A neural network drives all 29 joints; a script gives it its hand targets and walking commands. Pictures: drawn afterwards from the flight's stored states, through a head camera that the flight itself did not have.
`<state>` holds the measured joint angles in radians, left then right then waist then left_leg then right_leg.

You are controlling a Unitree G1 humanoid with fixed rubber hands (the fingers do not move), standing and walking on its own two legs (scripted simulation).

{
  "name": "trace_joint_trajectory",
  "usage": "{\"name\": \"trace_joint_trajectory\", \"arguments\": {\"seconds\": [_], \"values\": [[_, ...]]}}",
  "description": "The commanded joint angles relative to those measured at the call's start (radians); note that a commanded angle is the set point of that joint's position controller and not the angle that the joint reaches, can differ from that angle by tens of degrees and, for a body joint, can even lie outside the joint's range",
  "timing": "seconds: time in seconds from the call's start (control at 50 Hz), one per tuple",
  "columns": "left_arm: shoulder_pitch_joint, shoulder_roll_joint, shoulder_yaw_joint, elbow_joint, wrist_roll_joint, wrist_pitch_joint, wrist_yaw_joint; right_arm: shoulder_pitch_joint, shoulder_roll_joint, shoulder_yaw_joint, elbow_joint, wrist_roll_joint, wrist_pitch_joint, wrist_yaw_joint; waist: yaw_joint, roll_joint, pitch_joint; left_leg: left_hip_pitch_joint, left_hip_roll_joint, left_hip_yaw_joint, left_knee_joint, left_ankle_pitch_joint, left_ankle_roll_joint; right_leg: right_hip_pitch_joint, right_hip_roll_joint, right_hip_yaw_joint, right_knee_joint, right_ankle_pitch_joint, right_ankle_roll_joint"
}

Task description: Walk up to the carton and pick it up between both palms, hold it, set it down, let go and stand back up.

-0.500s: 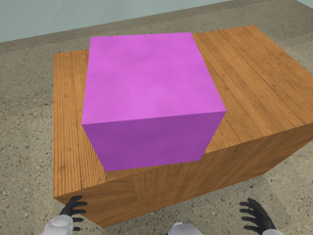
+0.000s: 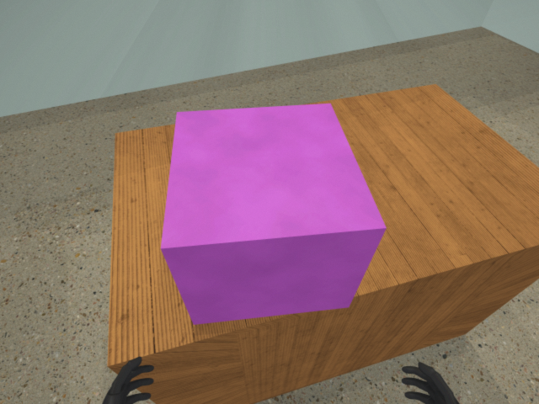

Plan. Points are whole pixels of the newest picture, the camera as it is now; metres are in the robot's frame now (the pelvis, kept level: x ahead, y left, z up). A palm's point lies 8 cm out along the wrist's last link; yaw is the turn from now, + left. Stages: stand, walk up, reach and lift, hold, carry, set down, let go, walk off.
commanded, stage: reach and lift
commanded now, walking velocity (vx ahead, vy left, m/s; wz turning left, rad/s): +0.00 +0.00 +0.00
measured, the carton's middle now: (263, 211) +0.44 +0.01 +0.03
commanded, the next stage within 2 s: none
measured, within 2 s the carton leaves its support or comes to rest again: neither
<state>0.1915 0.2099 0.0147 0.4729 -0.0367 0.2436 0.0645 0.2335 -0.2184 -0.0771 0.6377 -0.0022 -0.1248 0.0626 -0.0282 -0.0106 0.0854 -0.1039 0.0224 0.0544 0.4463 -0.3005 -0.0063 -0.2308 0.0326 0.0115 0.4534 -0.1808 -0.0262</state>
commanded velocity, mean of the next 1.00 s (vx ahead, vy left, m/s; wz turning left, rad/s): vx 0.00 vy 0.00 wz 0.00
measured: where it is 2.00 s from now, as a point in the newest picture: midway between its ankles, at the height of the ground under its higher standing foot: outside the picture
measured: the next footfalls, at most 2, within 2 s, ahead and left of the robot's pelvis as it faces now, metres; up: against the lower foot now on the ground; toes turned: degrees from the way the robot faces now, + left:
none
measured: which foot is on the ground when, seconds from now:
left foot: down 0.00-1.00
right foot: down 0.00-1.00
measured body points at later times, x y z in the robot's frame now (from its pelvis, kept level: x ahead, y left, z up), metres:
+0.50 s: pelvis +0.01 +0.01 +0.01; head +0.02 +0.02 +0.46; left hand +0.16 +0.24 -0.06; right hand +0.17 -0.24 -0.05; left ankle -0.04 +0.12 -0.74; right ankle +0.04 -0.10 -0.74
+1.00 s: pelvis +0.00 +0.01 +0.00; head -0.02 +0.00 +0.45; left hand +0.19 +0.23 -0.01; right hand +0.20 -0.24 -0.01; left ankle -0.04 +0.12 -0.74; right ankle +0.04 -0.10 -0.74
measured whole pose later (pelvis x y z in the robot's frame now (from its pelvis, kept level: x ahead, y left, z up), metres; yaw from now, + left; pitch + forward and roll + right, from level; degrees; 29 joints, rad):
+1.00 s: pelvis +0.00 +0.01 +0.00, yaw +2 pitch -4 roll +0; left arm 0.27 0.23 -0.08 0.35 -0.21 -0.22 0.12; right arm 0.30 -0.29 -0.05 0.41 0.28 -0.27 0.10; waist 0.02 0.01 0.02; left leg -0.04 0.01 0.03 0.38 -0.27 0.00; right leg -0.15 0.02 0.00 0.37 -0.15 -0.02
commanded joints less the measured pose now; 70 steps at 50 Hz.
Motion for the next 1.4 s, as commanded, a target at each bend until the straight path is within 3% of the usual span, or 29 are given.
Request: {"name": "trace_joint_trajectory", "arguments": {"seconds": [0.0,0.14,0.54,0.72,0.9,1.02,1.14,1.24,1.38], "values": [[-0.133,0.128,0.053,-0.198,-0.002,-0.11,0.025,-0.03,-0.128,-0.045,-0.143,0.022,-0.054,-0.004,0.006,0.002,-0.144,-0.129,-0.008,0.025,-0.138,0.071,-0.003,0.227,-0.025,0.027,-0.062,0.191,0.0],[-0.078,0.112,0.038,-0.253,-0.011,-0.189,0.043,0.001,-0.137,-0.042,-0.182,0.068,-0.08,0.006,0.024,0.019,-0.135,-0.106,-0.006,0.024,-0.166,0.107,-0.008,0.25,-0.028,0.04,-0.093,0.179,-0.009],[0.069,0.103,-0.018,-0.356,-0.082,-0.415,0.06,0.053,-0.186,-0.049,-0.278,0.2,-0.155,0.031,0.032,0.019,-0.124,-0.101,-0.012,-0.01,-0.158,0.226,-0.041,0.277,-0.011,0.033,-0.112,0.198,-0.02],[0.052,0.107,-0.05,-0.334,-0.128,-0.491,0.065,0.036,-0.197,-0.04,-0.324,0.249,-0.187,0.039,0.027,0.019,-0.097,-0.133,-0.013,-0.028,-0.161,0.148,-0.04,0.246,-0.014,0.04,-0.112,0.109,-0.023],[0.012,0.109,-0.053,-0.28,-0.167,-0.505,0.062,-0.018,-0.214,-0.041,-0.384,0.276,-0.187,0.037,0.061,-0.015,-0.095,-0.157,-0.018,-0.039,-0.17,0.138,-0.038,0.26,-0.014,0.042,-0.119,0.074,-0.02],[-0.042,0.121,-0.044,-0.282,-0.178,-0.531,0.059,-0.055,-0.212,-0.03,-0.411,0.299,-0.188,0.034,0.066,-0.015,-0.105,-0.174,-0.026,-0.037,-0.165,0.123,-0.033,0.262,-0.026,0.052,-0.122,0.045,-0.016],[-0.181,0.151,-0.045,-0.341,-0.206,-0.469,0.068,-0.161,-0.225,-0.035,-0.453,0.299,-0.109,0.023,0.045,-0.015,-0.137,-0.188,-0.026,-0.036,-0.183,0.063,-0.015,0.255,-0.045,0.068,-0.134,-0.005,-0.01],[-0.208,0.169,-0.02,-0.4,-0.214,-0.395,0.063,-0.192,-0.242,-0.046,-0.49,0.309,-0.047,0.013,0.036,-0.011,-0.198,-0.178,-0.032,-0.04,-0.184,0.131,-0.016,0.305,-0.039,0.069,-0.124,0.108,-0.003],[-0.252,0.155,0.022,-0.468,-0.206,-0.246,0.039,-0.246,-0.279,-0.067,-0.547,0.319,0.046,0.011,0.036,-0.019,-0.22,-0.139,-0.034,-0.047,-0.197,0.198,-0.012,0.31,-0.026,0.067,-0.145,0.166,-0.005]]}}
